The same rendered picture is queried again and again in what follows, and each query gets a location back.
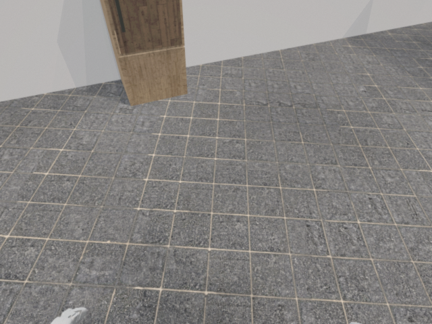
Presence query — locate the cupboard door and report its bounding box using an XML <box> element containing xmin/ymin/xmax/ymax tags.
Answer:
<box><xmin>108</xmin><ymin>0</ymin><xmax>182</xmax><ymax>54</ymax></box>

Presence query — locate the left robot hand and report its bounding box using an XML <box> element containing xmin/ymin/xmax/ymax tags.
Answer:
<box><xmin>51</xmin><ymin>307</ymin><xmax>87</xmax><ymax>324</ymax></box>

